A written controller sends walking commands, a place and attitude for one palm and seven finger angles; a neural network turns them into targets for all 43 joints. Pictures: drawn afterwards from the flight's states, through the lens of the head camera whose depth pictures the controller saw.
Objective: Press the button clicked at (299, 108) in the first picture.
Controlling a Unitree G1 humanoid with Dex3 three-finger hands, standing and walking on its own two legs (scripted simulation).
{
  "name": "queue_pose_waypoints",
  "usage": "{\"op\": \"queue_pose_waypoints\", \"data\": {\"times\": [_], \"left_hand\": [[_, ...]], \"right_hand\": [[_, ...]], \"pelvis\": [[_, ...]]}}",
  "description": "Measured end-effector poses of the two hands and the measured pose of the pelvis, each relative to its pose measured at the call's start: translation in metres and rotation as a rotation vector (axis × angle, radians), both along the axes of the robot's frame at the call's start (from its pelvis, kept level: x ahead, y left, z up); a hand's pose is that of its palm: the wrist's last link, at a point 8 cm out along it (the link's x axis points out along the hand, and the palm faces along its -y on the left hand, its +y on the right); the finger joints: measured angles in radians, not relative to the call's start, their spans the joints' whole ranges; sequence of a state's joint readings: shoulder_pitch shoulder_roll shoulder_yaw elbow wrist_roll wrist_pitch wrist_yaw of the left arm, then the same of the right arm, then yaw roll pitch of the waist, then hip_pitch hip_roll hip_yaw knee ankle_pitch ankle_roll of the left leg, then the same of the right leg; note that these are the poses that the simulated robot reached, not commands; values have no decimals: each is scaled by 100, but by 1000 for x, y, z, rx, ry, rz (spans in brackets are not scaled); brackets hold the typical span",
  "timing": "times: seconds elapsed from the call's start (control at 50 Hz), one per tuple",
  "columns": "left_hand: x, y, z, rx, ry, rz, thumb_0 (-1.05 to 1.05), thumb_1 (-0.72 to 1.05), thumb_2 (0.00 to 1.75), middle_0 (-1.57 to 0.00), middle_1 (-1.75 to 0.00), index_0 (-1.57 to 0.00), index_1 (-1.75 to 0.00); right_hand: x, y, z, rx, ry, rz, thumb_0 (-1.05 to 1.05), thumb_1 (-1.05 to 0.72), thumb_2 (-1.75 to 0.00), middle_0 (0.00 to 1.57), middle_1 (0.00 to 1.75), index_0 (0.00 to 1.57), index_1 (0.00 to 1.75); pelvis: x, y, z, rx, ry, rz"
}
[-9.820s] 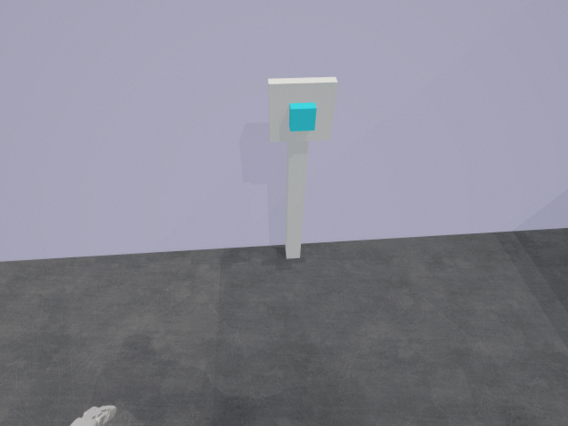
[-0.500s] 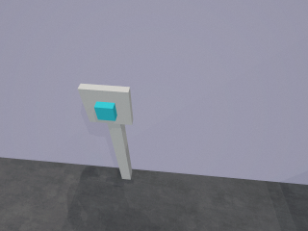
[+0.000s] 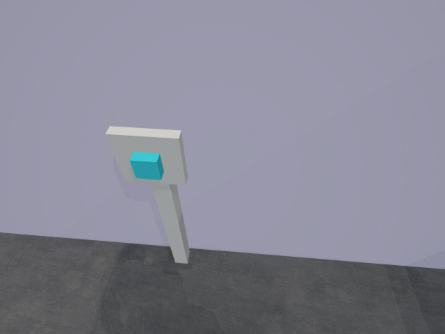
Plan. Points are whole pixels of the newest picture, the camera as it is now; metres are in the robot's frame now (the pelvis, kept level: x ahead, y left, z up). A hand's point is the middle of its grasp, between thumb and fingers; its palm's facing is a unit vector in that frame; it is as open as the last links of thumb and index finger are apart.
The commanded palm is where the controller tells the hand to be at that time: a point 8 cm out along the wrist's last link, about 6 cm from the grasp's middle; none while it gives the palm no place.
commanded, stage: look again from close up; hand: left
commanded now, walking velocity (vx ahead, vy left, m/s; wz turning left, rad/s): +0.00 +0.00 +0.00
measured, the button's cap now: (147, 165) +0.51 +0.23 -0.04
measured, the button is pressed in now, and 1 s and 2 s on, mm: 0 0 0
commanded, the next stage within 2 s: raise the hand and make a fist in 0.42 s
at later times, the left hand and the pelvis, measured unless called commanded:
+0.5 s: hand out of the picture -0.04 +0.13 -0.18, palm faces +0.06 -0.98 -0.16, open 7.4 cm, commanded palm none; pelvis +0.00 -0.02 +0.00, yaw +1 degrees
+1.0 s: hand out of the picture +0.13 +0.11 -0.07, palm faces -0.02 -1.00 +0.03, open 5.0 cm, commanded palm +0.10 +0.19 -0.07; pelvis -0.06 -0.02 -0.09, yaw +0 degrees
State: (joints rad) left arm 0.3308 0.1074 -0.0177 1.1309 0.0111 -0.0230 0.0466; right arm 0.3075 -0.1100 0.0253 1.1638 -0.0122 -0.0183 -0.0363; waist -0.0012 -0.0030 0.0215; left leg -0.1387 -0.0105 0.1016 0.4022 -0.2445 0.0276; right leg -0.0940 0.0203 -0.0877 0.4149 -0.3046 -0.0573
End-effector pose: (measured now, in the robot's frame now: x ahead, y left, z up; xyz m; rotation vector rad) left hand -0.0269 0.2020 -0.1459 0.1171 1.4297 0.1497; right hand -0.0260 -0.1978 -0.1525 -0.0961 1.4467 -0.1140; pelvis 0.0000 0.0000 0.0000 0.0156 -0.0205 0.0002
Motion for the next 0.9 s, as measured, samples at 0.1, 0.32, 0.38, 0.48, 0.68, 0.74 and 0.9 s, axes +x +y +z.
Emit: {"op": "queue_pose_waypoints", "data": {"times": [0.1,0.32,0.38,0.48,0.68,0.74,0.9], "left_hand": [[-6,-8,0,-8,14,8,1,90,90,-20,-30,-20,-30],[-17,-20,-1,-12,32,25,1,90,90,-20,-30,-20,-30],[-19,-22,-1,-12,35,30,1,90,90,-20,-30,-20,-30],[-22,-26,0,-10,39,36,1,90,90,-20,-30,-20,-30],[74,27,78,190,-545,62,10,100,90,-25,-36,-26,-35],[135,14,114,141,-879,-19,8,99,90,-29,-41,-30,-41],[182,-59,111,-264,-1406,-144,3,93,90,-48,-62,-49,-62]], "right_hand": [[0,-4,0,0,5,0,0,-91,-90,20,30,20,30],[2,-14,0,-7,5,4,0,-92,-90,20,30,20,30],[2,-16,0,-7,7,7,0,-92,-90,20,30,20,30],[1,-19,0,-4,12,10,0,-92,-90,20,30,20,30],[53,-61,5,-101,-385,6,2,-93,-90,20,30,20,30],[93,-75,14,-141,-579,41,2,-93,-90,20,30,20,30],[170,-86,52,-199,-894,149,1,-92,-90,20,30,20,30]], "pelvis": [[0,-4,0,0,1,1],[0,-14,0,0,-2,5],[0,-16,0,1,-2,7],[-1,-19,-1,0,0,10],[-15,-14,-9,0,22,28],[-26,-10,-18,-1,63,46],[-48,-19,-60,22,204,-2]]}}
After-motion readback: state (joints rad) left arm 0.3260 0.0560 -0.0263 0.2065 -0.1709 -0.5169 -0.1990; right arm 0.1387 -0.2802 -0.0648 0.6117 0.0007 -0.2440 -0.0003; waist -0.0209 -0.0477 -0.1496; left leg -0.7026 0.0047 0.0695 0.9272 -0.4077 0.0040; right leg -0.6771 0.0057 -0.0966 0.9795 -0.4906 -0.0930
